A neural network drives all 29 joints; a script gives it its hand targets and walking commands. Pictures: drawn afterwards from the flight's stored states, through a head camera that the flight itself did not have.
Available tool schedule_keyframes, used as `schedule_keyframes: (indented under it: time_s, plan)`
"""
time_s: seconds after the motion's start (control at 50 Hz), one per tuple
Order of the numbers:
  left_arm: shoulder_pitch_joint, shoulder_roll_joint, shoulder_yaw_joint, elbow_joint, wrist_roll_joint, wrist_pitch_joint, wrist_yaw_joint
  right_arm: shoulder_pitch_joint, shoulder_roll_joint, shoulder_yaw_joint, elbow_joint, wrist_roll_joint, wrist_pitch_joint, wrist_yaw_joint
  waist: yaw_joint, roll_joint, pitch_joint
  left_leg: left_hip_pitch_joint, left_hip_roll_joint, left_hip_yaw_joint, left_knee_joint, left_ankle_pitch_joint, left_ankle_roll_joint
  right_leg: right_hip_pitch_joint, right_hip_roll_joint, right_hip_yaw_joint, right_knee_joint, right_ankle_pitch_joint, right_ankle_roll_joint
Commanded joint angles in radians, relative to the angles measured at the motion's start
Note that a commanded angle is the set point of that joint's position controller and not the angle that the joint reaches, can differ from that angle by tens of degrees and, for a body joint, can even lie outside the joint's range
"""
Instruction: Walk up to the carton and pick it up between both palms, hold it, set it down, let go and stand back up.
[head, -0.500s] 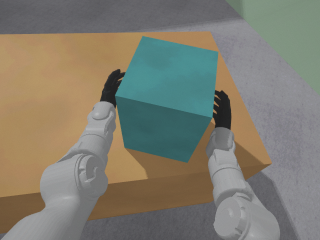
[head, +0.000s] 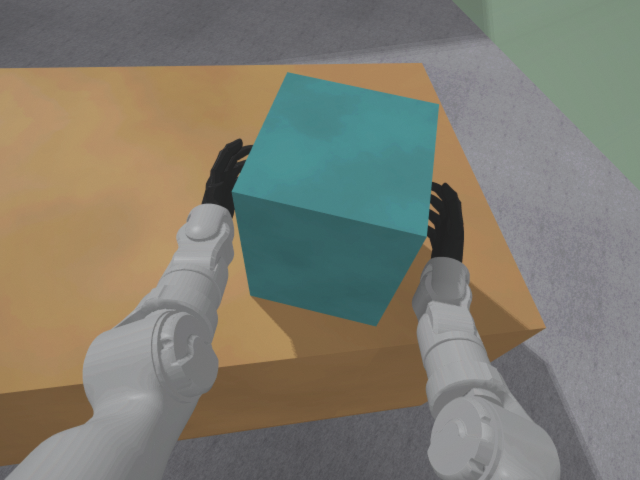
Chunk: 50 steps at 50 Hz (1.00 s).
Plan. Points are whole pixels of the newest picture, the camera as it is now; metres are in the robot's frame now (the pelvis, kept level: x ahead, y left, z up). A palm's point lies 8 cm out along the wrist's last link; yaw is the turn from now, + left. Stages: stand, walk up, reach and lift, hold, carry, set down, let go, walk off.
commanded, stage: reach and lift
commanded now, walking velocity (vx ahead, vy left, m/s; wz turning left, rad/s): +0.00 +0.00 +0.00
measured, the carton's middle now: (335, 209) +0.48 -0.05 +0.02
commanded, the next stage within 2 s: none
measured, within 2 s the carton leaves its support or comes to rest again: leaves its support in 0.56 s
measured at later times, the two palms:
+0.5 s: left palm (216, 207) +0.46 +0.10 +0.06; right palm (442, 257) +0.37 -0.17 +0.05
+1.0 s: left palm (210, 215) +0.44 +0.11 +0.08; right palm (447, 268) +0.35 -0.17 +0.06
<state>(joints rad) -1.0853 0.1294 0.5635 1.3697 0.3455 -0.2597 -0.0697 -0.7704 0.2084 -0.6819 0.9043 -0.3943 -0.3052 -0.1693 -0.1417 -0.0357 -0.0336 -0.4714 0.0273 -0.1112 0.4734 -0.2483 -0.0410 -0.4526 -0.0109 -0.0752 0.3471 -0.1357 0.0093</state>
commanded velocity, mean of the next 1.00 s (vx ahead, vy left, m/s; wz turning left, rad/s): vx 0.00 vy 0.00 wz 0.00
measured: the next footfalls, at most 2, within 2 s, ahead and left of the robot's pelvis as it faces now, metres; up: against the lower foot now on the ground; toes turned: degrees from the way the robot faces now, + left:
none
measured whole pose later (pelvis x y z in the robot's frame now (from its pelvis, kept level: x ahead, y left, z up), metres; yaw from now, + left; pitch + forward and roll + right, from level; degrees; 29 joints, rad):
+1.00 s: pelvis -0.02 +0.00 +0.00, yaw +0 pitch +12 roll -2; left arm -1.03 0.12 0.38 1.36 0.31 -0.27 -0.01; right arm -0.73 0.20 -0.67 0.97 -0.39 -0.36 -0.22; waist -0.11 -0.04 -0.09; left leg -0.47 0.03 -0.11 0.47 -0.21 -0.04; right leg -0.45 -0.01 -0.08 0.33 -0.10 0.01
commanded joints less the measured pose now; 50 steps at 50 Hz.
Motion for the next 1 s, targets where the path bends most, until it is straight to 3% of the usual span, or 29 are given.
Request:
schedule_keyframes:
  time_s: [0.0,0.12,0.26,0.44,0.56,0.58,0.64,0.72,0.82,0.92,0.98]
  plan:
    - [-0.342,-0.544,-0.185,0.003,0.112,-0.01,-0.139,-0.436,0.565,0.358,0.049,-0.128,-0.04,0.151,0.047,0.144,-0.643,0.038,-0.057,0.199,-0.102,0.37,-0.013,0.64,-0.002,-0.002,0.089,0.632,0.011]
    - [-0.341,-0.538,-0.179,0.016,0.117,-0.01,-0.136,-0.434,0.57,0.363,0.067,-0.123,-0.039,0.151,0.054,0.135,-0.62,0.027,-0.059,0.202,-0.102,0.348,-0.003,0.638,-0.008,0.005,0.085,0.619,0.012]
    - [-0.373,-0.564,-0.24,-0.032,0.097,-0.054,-0.12,-0.469,0.59,0.421,0.031,-0.13,-0.107,0.14,0.067,0.135,-0.747,0.068,-0.057,0.211,-0.079,0.467,-0.02,0.657,0.0,0.001,0.093,0.712,0.015]
    - [-0.435,-0.579,-0.298,-0.075,0.076,-0.126,-0.097,-0.532,0.552,0.441,0.08,-0.136,-0.203,0.134,0.065,0.137,-0.793,0.15,-0.043,0.209,-0.053,0.543,-0.041,0.576,0.014,-0.019,0.061,0.652,0.002]
    - [-0.463,-0.58,-0.314,-0.07,0.063,-0.133,-0.085,-0.589,0.503,0.416,0.11,-0.133,-0.222,0.134,0.07,0.141,-0.782,0.149,-0.037,0.209,-0.073,0.466,-0.038,0.534,0.016,-0.02,0.038,0.536,-0.009]
    - [-0.479,-0.587,-0.332,-0.067,0.057,-0.128,-0.081,-0.591,0.48,0.397,0.119,-0.139,-0.221,0.135,0.05,0.156,-0.778,0.168,-0.034,0.203,-0.073,0.467,-0.048,0.498,0.022,-0.03,0.029,0.499,-0.011]
    - [-0.483,-0.566,-0.318,-0.051,0.047,-0.121,-0.072,-0.622,0.463,0.39,0.11,-0.136,-0.209,0.143,0.075,0.141,-0.772,0.15,-0.033,0.211,-0.081,0.392,-0.035,0.48,0.018,-0.022,0.017,0.419,-0.015]
    - [-0.5,-0.565,-0.34,-0.07,0.029,-0.102,-0.068,-0.655,0.44,0.38,0.085,-0.123,-0.186,0.144,0.062,0.135,-0.748,0.127,-0.034,0.208,-0.112,0.307,-0.025,0.492,0.017,-0.023,0.017,0.373,-0.01]
    - [-0.521,-0.55,-0.33,-0.074,0.009,-0.067,-0.064,-0.679,0.426,0.377,0.061,-0.107,-0.136,0.154,0.072,0.113,-0.697,0.111,-0.039,0.219,-0.137,0.221,-0.009,0.508,0.013,-0.015,0.01,0.309,-0.011]
    - [-0.534,-0.6,-0.379,-0.111,-0.033,-0.055,-0.056,-0.714,0.446,0.429,0.025,-0.059,-0.116,0.165,0.07,0.128,-0.779,0.13,-0.043,0.211,-0.126,0.275,-0.018,0.531,0.017,-0.013,0.022,0.366,-0.011]
    - [-0.521,-0.607,-0.387,-0.111,-0.045,-0.044,-0.055,-0.732,0.46,0.484,0.008,-0.022,-0.093,0.174,0.095,0.122,-0.8,0.144,-0.042,0.205,-0.116,0.315,-0.012,0.561,0.018,-0.003,0.032,0.405,-0.005]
